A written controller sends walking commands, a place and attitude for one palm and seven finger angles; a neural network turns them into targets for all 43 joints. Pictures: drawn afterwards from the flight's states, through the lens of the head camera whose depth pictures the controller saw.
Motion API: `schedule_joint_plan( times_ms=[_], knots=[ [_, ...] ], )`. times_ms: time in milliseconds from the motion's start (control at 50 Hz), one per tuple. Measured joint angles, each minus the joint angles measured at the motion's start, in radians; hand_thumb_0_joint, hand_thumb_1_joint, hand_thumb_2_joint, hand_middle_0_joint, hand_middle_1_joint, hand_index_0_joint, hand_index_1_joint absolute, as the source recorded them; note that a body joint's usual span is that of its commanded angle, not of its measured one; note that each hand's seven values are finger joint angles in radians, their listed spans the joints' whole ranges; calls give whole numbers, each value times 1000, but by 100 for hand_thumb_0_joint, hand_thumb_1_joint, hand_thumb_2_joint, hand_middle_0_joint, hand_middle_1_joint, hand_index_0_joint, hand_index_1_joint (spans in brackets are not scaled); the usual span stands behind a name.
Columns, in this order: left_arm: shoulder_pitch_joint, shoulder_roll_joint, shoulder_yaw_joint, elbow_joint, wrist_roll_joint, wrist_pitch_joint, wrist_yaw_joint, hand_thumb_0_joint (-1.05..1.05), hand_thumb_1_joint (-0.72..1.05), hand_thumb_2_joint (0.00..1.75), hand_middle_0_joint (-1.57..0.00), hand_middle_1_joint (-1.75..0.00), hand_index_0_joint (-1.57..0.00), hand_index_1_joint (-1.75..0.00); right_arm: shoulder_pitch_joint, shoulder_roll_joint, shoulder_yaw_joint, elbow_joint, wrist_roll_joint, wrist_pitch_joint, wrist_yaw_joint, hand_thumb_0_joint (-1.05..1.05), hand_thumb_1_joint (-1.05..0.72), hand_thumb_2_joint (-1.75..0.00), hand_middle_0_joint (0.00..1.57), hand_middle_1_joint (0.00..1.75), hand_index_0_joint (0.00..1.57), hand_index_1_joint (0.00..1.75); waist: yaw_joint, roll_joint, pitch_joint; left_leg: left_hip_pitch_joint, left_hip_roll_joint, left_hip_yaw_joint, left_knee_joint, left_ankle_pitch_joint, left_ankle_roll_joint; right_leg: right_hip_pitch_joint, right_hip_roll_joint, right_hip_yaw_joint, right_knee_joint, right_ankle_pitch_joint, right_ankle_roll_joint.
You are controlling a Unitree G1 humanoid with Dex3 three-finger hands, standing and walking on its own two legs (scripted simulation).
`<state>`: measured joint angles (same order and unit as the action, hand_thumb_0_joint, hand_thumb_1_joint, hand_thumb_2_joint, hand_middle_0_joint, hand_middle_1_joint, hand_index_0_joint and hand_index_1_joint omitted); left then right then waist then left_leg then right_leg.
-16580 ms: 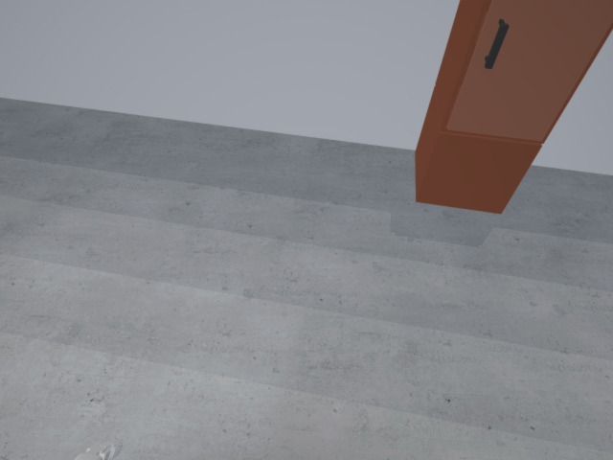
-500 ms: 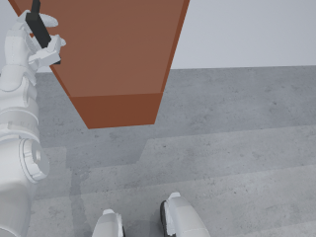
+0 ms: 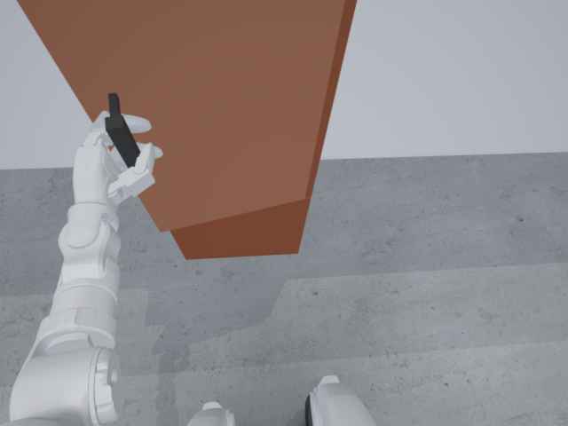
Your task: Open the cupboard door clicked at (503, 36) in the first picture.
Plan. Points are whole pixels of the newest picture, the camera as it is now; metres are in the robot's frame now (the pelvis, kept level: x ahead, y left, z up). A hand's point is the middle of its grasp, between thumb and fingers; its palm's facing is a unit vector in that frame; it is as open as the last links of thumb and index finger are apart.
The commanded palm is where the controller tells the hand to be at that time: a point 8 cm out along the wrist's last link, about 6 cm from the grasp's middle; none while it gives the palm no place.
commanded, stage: pull the door open along its arc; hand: left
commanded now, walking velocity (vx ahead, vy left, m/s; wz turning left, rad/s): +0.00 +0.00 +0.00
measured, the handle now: (130, 143) +0.51 +0.19 +0.05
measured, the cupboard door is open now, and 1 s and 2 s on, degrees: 12 46 51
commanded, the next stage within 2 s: open thumb and fingers to let go in 0.56 s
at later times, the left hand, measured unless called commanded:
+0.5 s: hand (224, 250) +0.33 +0.06 +0.06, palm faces +0.37 -0.93 -0.01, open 5.9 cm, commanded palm +0.26 +0.08 +0.06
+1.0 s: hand (241, 258) +0.32 +0.03 +0.06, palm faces +0.38 -0.93 -0.03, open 8.9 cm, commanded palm +0.27 +0.07 +0.06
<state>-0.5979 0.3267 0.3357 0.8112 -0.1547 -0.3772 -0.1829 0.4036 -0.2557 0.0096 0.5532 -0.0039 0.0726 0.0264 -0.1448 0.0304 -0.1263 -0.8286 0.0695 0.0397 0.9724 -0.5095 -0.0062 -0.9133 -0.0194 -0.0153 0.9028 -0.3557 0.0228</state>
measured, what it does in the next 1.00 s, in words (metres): stands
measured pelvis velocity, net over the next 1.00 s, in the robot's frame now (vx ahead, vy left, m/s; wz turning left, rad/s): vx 0.00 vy -0.04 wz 0.09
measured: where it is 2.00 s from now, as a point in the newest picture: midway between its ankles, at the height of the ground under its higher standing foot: outside the picture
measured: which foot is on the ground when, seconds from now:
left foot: down 0.00-1.00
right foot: down 0.00-1.00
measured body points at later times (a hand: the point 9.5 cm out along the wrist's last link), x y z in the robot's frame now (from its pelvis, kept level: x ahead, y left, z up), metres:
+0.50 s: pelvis +0.02 -0.02 +0.01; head +0.08 -0.03 +0.45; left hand +0.31 +0.10 +0.06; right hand +0.20 -0.22 -0.10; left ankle -0.03 +0.12 -0.68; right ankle +0.03 -0.14 -0.68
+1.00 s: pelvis +0.00 -0.04 +0.00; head +0.06 -0.06 +0.45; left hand +0.29 +0.08 +0.07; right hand +0.18 -0.25 -0.11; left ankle -0.03 +0.12 -0.68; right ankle +0.03 -0.14 -0.68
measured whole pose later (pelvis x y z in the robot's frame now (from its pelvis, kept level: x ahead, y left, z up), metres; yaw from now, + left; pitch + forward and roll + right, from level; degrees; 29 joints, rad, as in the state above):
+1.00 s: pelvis +0.00 -0.04 +0.00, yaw +5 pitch +13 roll +1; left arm -0.06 -0.12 -0.22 0.27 0.11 -0.28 0.57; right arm 0.19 -0.19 -0.02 0.60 -0.08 -0.02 0.01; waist 0.00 0.04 -0.12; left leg -0.67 0.04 -0.03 0.93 -0.49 -0.06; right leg -0.76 -0.05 -0.08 0.95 -0.42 -0.03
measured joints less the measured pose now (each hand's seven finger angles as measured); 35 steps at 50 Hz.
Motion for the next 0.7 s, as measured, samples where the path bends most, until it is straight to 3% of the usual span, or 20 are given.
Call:
schedule_joint_plan(
  times_ms=[60, 180, 260, 440, 540, 640, 700],
  knots=[
    [77, -111, -33, -103, 1, -11, 161, 0, 71, 75, -39, -135, -37, -135, -28, 4, -14, 2, -11, -21, 11, 1, -90, -90, 20, 30, 20, 30, 25, -2, -10, 24, -3, 0, -16, 2, -2, 22, -3, -1, -9, -4, 0],
    [231, -294, -158, -295, 117, -7, 511, 0, 72, 76, -38, -135, -37, -134, -102, 29, -35, 2, -50, -52, 39, 1, -91, -90, 20, 30, 20, 30, 68, -4, -25, 61, -10, -6, -31, 0, -8, 55, -10, -7, -6, -19, -5],
    [333, -370, -269, -383, 190, 14, 646, 0, 72, 76, -37, -134, -36, -134, -146, 54, -34, 6, -65, -58, 36, 1, -91, -90, 20, 30, 20, 30, 95, -6, -23, 103, -15, -16, -48, 1, -13, 96, -16, -16, -9, -30, -10],
    [524, -454, -480, -518, 260, 51, 734, 1, 71, 75, -34, -134, -36, -134, -208, 87, -26, 7, -79, -74, 14, 1, -91, -90, 20, 30, 20, 30, 135, -4, -10, 169, -24, -46, -62, 0, -28, 168, -28, -46, -3, -56, -22],
    [607, -430, -587, -597, 276, 78, 749, 2, 70, 75, -35, -134, -35, -134, -231, 98, -20, 1, -79, -84, 17, 1, -90, -90, 20, 30, 20, 30, 139, 0, -4, 181, -23, -56, -55, -4, -36, 179, -28, -55, 12, -68, -31],
    [670, -407, -642, -667, 270, 122, 734, 2, 70, 74, -35, -133, -37, -134, -242, 104, -8, -8, -70, -85, 15, 1, -90, -90, 20, 30, 20, 30, 130, 7, 2, 204, -18, -60, -63, -3, -44, 199, -24, -61, 14, -73, -40],
    [650, -411, -639, -649, 269, 125, 756, 2, 68, 75, -36, -133, -37, -135, -251, 99, -3, 3, -74, -88, 1, 1, -90, -90, 20, 30, 20, 30, 130, 9, 6, 202, -20, -67, -59, 0, -49, 198, -26, -66, 22, -77, -44]
  ],
)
